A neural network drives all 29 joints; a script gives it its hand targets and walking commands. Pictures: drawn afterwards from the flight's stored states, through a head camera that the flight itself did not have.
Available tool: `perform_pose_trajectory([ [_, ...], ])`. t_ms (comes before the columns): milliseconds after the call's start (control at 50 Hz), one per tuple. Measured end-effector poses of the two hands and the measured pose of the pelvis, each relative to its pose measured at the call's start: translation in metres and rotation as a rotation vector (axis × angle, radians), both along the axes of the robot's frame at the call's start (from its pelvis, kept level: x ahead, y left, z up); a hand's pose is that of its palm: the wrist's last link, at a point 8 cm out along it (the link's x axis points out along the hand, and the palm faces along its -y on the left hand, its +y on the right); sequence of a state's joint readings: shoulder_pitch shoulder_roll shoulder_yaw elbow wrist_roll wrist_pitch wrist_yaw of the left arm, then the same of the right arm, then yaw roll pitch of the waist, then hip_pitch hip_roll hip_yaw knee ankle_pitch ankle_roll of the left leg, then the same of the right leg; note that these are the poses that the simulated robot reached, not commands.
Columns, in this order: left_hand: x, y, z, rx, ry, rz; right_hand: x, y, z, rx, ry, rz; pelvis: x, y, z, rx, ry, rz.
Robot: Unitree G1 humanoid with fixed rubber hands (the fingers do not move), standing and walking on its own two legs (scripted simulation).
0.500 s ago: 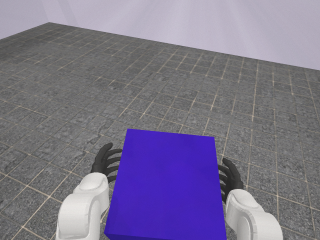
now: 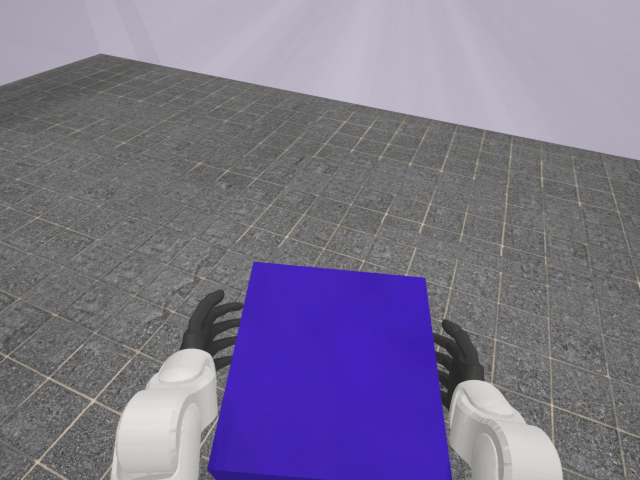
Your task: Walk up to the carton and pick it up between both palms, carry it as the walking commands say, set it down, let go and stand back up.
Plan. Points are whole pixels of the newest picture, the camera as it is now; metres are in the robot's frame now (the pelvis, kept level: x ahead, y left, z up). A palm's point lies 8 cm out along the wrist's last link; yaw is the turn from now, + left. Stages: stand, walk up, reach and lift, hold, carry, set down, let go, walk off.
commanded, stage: carry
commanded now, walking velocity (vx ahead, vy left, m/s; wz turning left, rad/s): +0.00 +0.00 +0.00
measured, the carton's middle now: (326, 398) +0.25 +0.00 +0.02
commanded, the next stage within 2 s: hold in 0.12 s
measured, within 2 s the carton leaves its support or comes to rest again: neither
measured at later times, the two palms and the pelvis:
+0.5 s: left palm (229, 339) +0.29 +0.13 +0.07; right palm (464, 388) +0.26 -0.16 +0.05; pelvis +0.01 +0.00 +0.01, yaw +5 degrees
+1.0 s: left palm (242, 355) +0.31 +0.12 +0.01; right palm (451, 409) +0.26 -0.16 -0.02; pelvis -0.04 +0.01 +0.00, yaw +4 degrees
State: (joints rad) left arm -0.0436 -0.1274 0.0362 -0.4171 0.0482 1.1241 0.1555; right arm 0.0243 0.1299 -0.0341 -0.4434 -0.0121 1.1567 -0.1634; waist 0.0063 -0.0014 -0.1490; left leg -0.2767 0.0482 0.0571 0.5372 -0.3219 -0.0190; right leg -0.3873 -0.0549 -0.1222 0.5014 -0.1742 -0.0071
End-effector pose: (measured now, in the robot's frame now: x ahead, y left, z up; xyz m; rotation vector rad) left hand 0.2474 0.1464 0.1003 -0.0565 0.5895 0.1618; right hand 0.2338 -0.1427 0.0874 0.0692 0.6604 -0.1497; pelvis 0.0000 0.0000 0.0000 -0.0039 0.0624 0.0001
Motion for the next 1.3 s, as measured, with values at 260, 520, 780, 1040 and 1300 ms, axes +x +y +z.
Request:
perform_pose_trajectory([
  [260, 0.014, 0.003, -0.069, 0.104, 0.160, -0.058, 0.020, 0.003, -0.065, -0.063, 0.146, 0.065, -0.015, 0.002, 0.003, 0.002, -0.144, 0.020],
  [520, 0.048, -0.021, -0.031, 0.100, -0.019, -0.145, 0.023, -0.017, -0.036, -0.086, -0.022, -0.021, 0.005, 0.001, 0.011, -0.006, -0.146, 0.076],
  [780, 0.047, -0.028, -0.073, 0.130, 0.108, -0.163, 0.020, -0.023, -0.081, -0.058, 0.115, -0.015, -0.017, 0.003, 0.005, 0.001, -0.128, 0.068],
  [1040, 0.065, -0.024, -0.100, 0.105, 0.087, -0.160, 0.031, -0.018, -0.112, -0.032, 0.108, -0.051, -0.040, 0.006, -0.007, 0.002, -0.022, 0.067],
  [1300, 0.080, -0.031, -0.153, 0.079, 0.066, -0.164, 0.040, -0.023, -0.165, -0.039, 0.088, -0.074, -0.045, 0.008, -0.024, 0.001, 0.189, 0.073],
])
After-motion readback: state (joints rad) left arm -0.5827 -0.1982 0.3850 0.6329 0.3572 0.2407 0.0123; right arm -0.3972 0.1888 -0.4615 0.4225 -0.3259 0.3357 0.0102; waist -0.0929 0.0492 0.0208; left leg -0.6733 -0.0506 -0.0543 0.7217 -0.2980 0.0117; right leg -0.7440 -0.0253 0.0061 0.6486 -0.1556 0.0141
